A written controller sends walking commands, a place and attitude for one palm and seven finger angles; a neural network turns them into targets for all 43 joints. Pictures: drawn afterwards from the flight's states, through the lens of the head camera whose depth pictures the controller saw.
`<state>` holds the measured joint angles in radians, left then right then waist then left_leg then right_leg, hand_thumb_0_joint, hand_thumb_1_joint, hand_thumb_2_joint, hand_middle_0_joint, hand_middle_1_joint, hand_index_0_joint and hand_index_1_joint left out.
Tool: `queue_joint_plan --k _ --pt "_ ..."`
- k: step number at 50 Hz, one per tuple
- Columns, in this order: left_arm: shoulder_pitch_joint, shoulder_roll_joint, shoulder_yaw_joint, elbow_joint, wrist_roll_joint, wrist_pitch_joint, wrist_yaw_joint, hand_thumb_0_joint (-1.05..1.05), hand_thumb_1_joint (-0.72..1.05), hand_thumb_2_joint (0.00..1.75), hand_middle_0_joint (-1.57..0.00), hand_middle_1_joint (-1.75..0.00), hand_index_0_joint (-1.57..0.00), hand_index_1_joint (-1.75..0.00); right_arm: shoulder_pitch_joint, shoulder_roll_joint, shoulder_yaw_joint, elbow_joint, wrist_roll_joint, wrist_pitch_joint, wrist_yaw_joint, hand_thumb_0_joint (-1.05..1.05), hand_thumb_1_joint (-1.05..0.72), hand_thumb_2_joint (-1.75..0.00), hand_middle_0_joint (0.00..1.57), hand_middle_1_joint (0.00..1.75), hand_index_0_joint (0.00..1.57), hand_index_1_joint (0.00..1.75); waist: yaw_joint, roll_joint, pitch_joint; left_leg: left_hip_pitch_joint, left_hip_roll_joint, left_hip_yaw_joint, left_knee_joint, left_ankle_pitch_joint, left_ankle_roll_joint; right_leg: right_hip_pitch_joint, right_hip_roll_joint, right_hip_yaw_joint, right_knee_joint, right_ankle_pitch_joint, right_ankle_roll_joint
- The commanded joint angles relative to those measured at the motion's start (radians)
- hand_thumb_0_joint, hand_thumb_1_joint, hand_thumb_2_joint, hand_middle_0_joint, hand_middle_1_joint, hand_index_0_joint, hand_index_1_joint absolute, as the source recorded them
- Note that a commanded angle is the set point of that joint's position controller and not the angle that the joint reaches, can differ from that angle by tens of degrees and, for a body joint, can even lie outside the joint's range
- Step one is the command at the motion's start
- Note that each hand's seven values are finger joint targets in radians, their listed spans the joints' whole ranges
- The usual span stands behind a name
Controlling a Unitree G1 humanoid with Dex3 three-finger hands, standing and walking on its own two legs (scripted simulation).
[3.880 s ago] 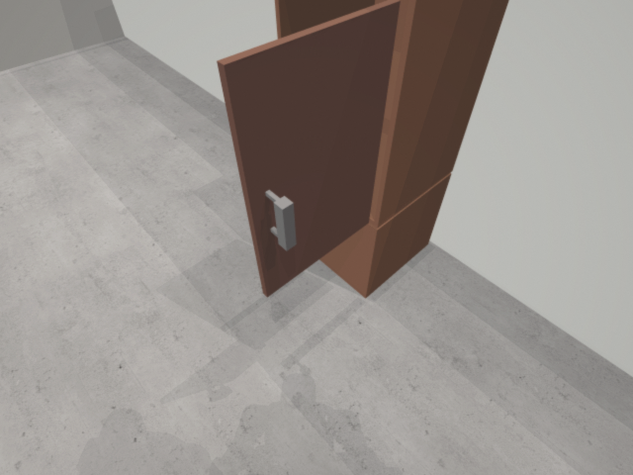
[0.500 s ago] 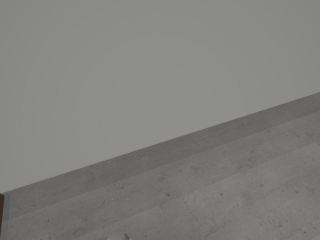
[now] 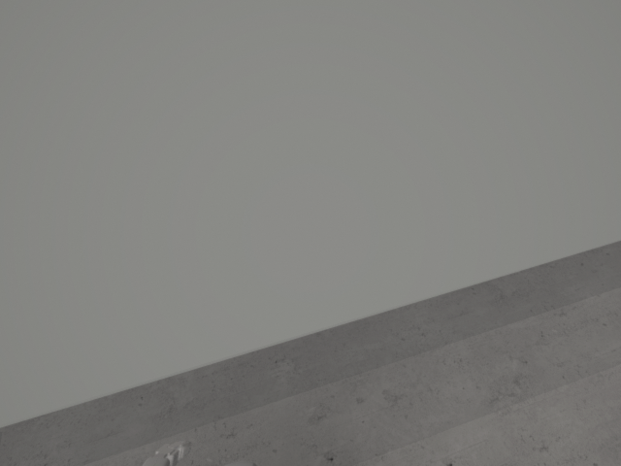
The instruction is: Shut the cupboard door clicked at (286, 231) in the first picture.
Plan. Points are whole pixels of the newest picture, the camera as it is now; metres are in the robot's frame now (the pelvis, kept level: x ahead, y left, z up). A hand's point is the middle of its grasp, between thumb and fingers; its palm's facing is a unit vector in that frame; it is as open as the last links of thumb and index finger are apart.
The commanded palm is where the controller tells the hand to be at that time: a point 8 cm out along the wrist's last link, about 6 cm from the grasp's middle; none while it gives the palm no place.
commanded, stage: turn to face it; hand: left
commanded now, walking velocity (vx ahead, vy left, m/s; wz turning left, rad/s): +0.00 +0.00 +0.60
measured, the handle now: out of the picture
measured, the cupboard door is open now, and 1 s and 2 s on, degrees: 90 90 90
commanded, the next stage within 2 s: none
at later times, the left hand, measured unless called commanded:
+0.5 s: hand out of the picture +0.14 +0.20 -0.15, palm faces +0.29 -0.91 -0.30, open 7.4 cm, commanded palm none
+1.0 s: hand out of the picture +0.06 +0.16 -0.16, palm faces +0.60 -0.75 -0.27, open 7.4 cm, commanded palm none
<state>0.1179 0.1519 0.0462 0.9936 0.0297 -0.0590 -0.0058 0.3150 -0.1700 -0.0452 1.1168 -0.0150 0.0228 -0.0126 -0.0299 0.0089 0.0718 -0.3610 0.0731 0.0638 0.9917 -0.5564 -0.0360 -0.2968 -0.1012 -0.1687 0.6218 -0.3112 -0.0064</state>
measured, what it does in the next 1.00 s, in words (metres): walks ahead, turning left: left foot, then right foot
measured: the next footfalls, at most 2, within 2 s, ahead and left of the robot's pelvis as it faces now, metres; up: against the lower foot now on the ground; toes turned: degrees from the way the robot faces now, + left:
left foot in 0.18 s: +0.12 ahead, +0.13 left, +0.00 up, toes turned +14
right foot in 0.48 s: +0.17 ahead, -0.15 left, +0.00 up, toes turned +13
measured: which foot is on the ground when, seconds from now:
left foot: up 0.00-0.16, down 0.18-0.46, up 0.48-0.78, down 0.80-1.00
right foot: down 0.00-0.18, up 0.20-0.46, down 0.48-0.80, up 0.82-1.00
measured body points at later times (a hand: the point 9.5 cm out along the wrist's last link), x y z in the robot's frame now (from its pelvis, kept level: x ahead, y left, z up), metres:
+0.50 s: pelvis +0.09 -0.04 -0.01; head +0.14 -0.04 +0.44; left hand +0.12 +0.24 -0.13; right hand +0.24 -0.27 -0.15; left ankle +0.08 +0.11 -0.72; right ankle +0.13 -0.16 -0.73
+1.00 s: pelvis +0.12 -0.07 +0.00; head +0.17 -0.03 +0.45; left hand +0.03 +0.20 -0.14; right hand +0.36 -0.21 -0.13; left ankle +0.06 +0.05 -0.73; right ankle +0.20 -0.19 -0.68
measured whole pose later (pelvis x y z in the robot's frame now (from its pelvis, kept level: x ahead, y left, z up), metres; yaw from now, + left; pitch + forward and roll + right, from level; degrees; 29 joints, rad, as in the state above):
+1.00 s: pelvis +0.12 -0.07 +0.00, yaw +36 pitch +0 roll +0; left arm 0.15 0.26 0.07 0.89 0.02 0.06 0.00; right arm 0.12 -0.23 -0.05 0.89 -0.03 0.05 0.00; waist 0.01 -0.01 0.13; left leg -0.31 0.01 -0.04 0.56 -0.26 -0.02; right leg -0.46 -0.08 -0.03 0.97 -0.47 0.07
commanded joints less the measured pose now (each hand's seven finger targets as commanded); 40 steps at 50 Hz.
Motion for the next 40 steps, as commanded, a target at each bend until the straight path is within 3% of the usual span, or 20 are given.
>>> queue_joint_plan --k 1,5,7,8,9,10,12,15,18,21,22,23,24,25,28,34,37,38,39,40 --pt "0.129 0.184 0.047 -0.016 -0.003 0.018 0.031 0.0 0.9 0.9 -0.2 -0.3 -0.2 -0.3 -0.077 -0.03 -0.011 -0.124 0.008 -0.026 0.017 0.0 -0.9 -0.9 0.2 0.3 0.2 0.3 0.047 -0.197 -0.071 -0.145 0.043 -0.014 -0.032 0.051 -0.007 0.185 -0.294 0.125 -0.252 0.603 -0.124" --pt "0.074 0.197 0.057 -0.054 -0.009 0.028 0.028 0.0 0.9 0.9 -0.2 -0.3 -0.2 -0.3 -0.05 -0.028 -0.009 -0.14 -0.003 -0.014 0.03 0.0 -0.9 -0.9 0.2 0.3 0.2 0.3 0.018 -0.135 -0.063 -0.002 -0.015 0.098 -0.331 0.278 -0.009 0.129 -0.24 0.003 -0.171 0.467 -0.062" --pt "0.073 0.192 0.056 -0.069 -0.017 0.039 0.026 0.0 0.9 0.9 -0.2 -0.3 -0.2 -0.3 0.024 -0.097 -0.026 -0.143 -0.01 -0.019 0.034 0.0 -0.9 -0.9 0.2 0.3 0.2 0.3 -0.021 -0.025 -0.126 0.187 -0.005 0.059 -0.492 0.488 0.017 0.057 -0.199 -0.04 0.016 0.351 -0.005" --pt "0.086 0.145 0.051 -0.1 -0.025 0.05 0.023 0.0 0.9 0.9 -0.2 -0.3 -0.2 -0.3 0.087 -0.205 -0.051 -0.152 -0.021 -0.027 0.027 0.0 -0.9 -0.9 0.2 0.3 0.2 0.3 -0.048 0.269 -0.176 0.302 0.213 -0.273 -0.566 0.766 0.132 -0.126 -0.071 -0.07 0.239 -0.023 0.069" --pt "0.037 0.131 0.034 -0.145 -0.024 0.06 0.027 0.0 0.9 0.9 -0.2 -0.3 -0.2 -0.3 0.131 -0.286 -0.068 -0.155 -0.02 -0.02 0.012 0.0 -0.9 -0.9 0.2 0.3 0.2 0.3 -0.086 0.346 -0.205 0.311 0.388 -0.508 -0.634 0.904 0.267 -0.23 0.014 0.041 0.453 -0.425 0.086" --pt "-0.011 0.144 0.037 -0.178 -0.012 0.067 0.027 0.0 0.9 0.9 -0.2 -0.3 -0.2 -0.3 0.117 -0.301 -0.072 -0.167 -0.02 -0.018 0.002 0.0 -0.9 -0.9 0.2 0.3 0.2 0.3 -0.075 0.179 -0.176 0.259 0.395 -0.522 -0.64 0.725 0.293 -0.278 0.014 0.129 0.554 -0.364 0.075" --pt "-0.035 0.14 0.04 -0.156 -0.011 0.068 0.025 0.0 0.9 0.9 -0.2 -0.3 -0.2 -0.3 0.019 -0.252 -0.057 -0.196 -0.02 -0.024 -0.009 0.0 -0.9 -0.9 0.2 0.3 0.2 0.3 -0.038 0.23 -0.156 0.209 0.303 -0.432 -0.629 0.73 0.239 -0.323 -0.002 0.175 0.598 -0.235 0.081" --pt "0.008 0.137 0.039 -0.138 -0.018 0.078 0.015 0.0 0.9 0.9 -0.2 -0.3 -0.2 -0.3 -0.062 -0.237 -0.048 -0.227 -0.017 -0.028 -0.012 0.0 -0.9 -0.9 0.2 0.3 0.2 0.3 0.001 0.16 -0.167 0.217 0.202 -0.275 -0.589 0.826 0.19 -0.234 0.022 0.155 0.433 -0.162 0.087" --pt "0.02 0.138 0.036 -0.15 -0.02 0.083 0.014 0.0 0.9 0.9 -0.2 -0.3 -0.2 -0.3 -0.101 -0.263 -0.062 -0.248 -0.019 -0.013 -0.005 0.0 -0.9 -0.9 0.2 0.3 0.2 0.3 0.003 0.156 -0.163 0.147 0.177 -0.273 -0.593 0.704 0.183 -0.098 0.059 0.124 0.229 -0.157 0.079" --pt "0.127 0.159 0.043 -0.138 -0.018 0.073 0.015 0.0 0.9 0.9 -0.2 -0.3 -0.2 -0.3 -0.178 -0.268 -0.073 -0.278 -0.011 0.004 0.002 0.0 -0.9 -0.9 0.2 0.3 0.2 0.3 0.053 0.148 -0.156 0.027 0.12 -0.28 -0.541 0.543 0.14 0.096 0.096 0.093 -0.039 0.003 0.069" --pt "0.176 0.2 0.053 -0.135 -0.013 0.065 0.02 0.0 0.9 0.9 -0.2 -0.3 -0.2 -0.3 -0.202 -0.238 -0.071 -0.296 -0.003 0.008 0.006 0.0 -0.9 -0.9 0.2 0.3 0.2 0.3 0.08 0.049 -0.152 -0.073 0.055 -0.242 -0.455 0.391 0.091 0.207 0.034 0.145 -0.213 0.059 0.056" --pt "0.196 0.302 0.074 -0.139 0.004 0.055 0.029 0.0 0.9 0.9 -0.2 -0.3 -0.2 -0.3 -0.205 -0.163 -0.061 -0.323 0.005 0.01 0.016 0.0 -0.9 -0.9 0.2 0.3 0.2 0.3 0.09 -0.265 -0.118 -0.273 -0.097 -0.083 -0.218 0.098 0.002 0.277 -0.244 0.461 -0.366 0.044 -0.038" --pt "0.171 0.339 0.069 -0.16 0.002 0.057 0.032 0.0 0.9 0.9 -0.2 -0.3 -0.2 -0.3 -0.234 -0.176 -0.061 -0.345 -0.002 0.011 0.023 0.0 -0.9 -0.9 0.2 0.3 0.2 0.3 0.098 -0.331 -0.083 -0.264 -0.099 -0.074 0.046 -0.079 -0.004 0.145 -0.408 0.551 -0.399 0.128 -0.143" --pt "0.131 0.296 0.061 -0.171 -0.002 0.052 0.036 0.0 0.9 0.9 -0.2 -0.3 -0.2 -0.3 -0.234 -0.169 -0.064 -0.335 -0.004 0.017 0.024 0.0 -0.9 -0.9 0.2 0.3 0.2 0.3 0.066 -0.247 -0.072 -0.266 -0.071 -0.113 0.182 -0.024 0.003 0.11 -0.354 0.488 -0.35 0.216 -0.159" --pt "0.067 0.215 0.04 -0.183 -0.004 0.049 0.038 0.0 0.9 0.9 -0.2 -0.3 -0.2 -0.3 -0.215 -0.143 -0.052 -0.297 -0.001 0.029 0.034 0.0 -0.9 -0.9 0.2 0.3 0.2 0.3 0.021 -0.264 -0.057 -0.24 -0.031 -0.063 0.188 0.079 -0.027 0.143 -0.222 0.21 -0.249 0.545 -0.112" --pt "0.176 0.276 0.059 -0.142 -0.002 0.044 0.036 0.0 0.9 0.9 -0.2 -0.3 -0.2 -0.3 -0.285 -0.109 -0.022 -0.315 0.007 0.017 0.044 0.0 -0.9 -0.9 0.2 0.3 0.2 0.3 0.077 -0.216 -0.134 -0.101 -0.069 0.049 -0.247 0.108 -0.021 0.326 -0.243 0.133 -0.142 0.794 -0.102" --pt "0.15 0.288 0.065 -0.14 -0.012 0.047 0.03 0.0 0.9 0.9 -0.2 -0.3 -0.2 -0.3 -0.219 -0.139 -0.029 -0.302 0.003 0.01 0.039 0.0 -0.9 -0.9 0.2 0.3 0.2 0.3 0.032 -0.198 -0.153 0.075 -0.089 0.073 -0.456 0.275 0.001 0.255 -0.227 0.062 -0.035 0.752 -0.048" --pt "0.129 0.282 0.066 -0.15 -0.018 0.049 0.028 0.0 0.9 0.9 -0.2 -0.3 -0.2 -0.3 -0.151 -0.178 -0.039 -0.284 -0.002 0.006 0.038 0.0 -0.9 -0.9 0.2 0.3 0.2 0.3 -0.01 -0.129 -0.18 0.229 -0.053 0.042 -0.549 0.427 0.023 0.147 -0.221 0.031 0.072 0.647 -0.009" --pt "0.125 0.232 0.059 -0.18 -0.024 0.056 0.022 0.0 0.9 0.9 -0.2 -0.3 -0.2 -0.3 -0.085 -0.28 -0.065 -0.279 -0.013 -0.003 0.032 0.0 -0.9 -0.9 0.2 0.3 0.2 0.3 -0.044 0.132 -0.233 0.424 0.169 -0.246 -0.564 0.731 0.13 -0.104 -0.113 -0.017 0.276 0.227 0.063" --pt "0.077 0.187 0.034 -0.224 -0.022 0.062 0.022 0.0 0.9 0.9 -0.2 -0.3 -0.2 -0.3 -0.019 -0.363 -0.084 -0.268 -0.009 0.003 0.026 0.0 -0.9 -0.9 0.2 0.3 0.2 0.3 -0.078 0.306 -0.23 0.464 0.384 -0.479 -0.588 1.083 0.294 -0.291 -0.015 0.04 0.476 -0.374 0.099"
